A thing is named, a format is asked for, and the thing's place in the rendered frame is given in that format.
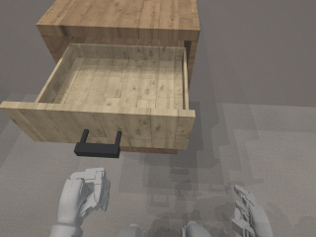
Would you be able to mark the left robot thigh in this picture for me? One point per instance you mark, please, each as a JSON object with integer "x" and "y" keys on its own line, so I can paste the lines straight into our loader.
{"x": 131, "y": 231}

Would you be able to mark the right robot thigh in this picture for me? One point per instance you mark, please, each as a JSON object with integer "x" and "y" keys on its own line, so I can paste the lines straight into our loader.
{"x": 194, "y": 230}

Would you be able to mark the robot right hand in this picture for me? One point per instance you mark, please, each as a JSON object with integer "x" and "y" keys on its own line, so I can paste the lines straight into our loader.
{"x": 255, "y": 222}

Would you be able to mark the cabinet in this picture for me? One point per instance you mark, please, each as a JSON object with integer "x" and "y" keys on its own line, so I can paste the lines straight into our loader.
{"x": 170, "y": 23}

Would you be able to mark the robot thigh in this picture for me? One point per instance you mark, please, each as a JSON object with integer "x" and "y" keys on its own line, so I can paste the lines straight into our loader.
{"x": 194, "y": 230}
{"x": 131, "y": 231}

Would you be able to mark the drawer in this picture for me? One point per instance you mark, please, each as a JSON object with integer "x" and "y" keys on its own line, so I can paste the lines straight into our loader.
{"x": 140, "y": 90}

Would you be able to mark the robot left hand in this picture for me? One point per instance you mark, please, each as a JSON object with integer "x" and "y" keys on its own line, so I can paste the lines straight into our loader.
{"x": 92, "y": 186}

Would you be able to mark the robot left forearm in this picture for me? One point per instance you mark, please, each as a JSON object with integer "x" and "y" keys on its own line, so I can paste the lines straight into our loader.
{"x": 65, "y": 230}

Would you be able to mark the handle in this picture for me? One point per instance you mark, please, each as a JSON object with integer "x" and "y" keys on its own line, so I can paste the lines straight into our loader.
{"x": 102, "y": 150}

